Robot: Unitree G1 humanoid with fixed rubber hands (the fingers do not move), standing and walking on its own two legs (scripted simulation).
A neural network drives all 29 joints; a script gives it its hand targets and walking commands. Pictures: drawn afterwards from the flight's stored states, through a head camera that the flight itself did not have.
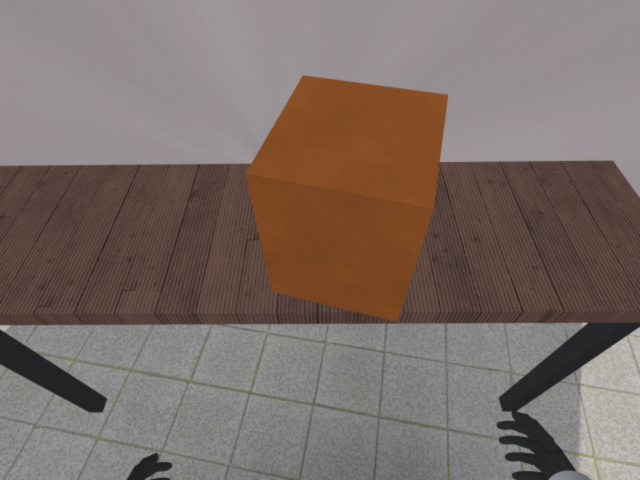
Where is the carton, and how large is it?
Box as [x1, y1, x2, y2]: [246, 75, 447, 321]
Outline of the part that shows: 303,75 246,172 247,182 271,289 275,292 397,321 433,208 447,95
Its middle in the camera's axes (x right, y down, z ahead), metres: +0.04 -0.05 +0.56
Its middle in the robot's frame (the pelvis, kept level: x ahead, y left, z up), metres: +0.47 -0.03 +0.06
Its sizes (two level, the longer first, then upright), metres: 0.210 0.200 0.250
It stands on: a table, 0.70 m high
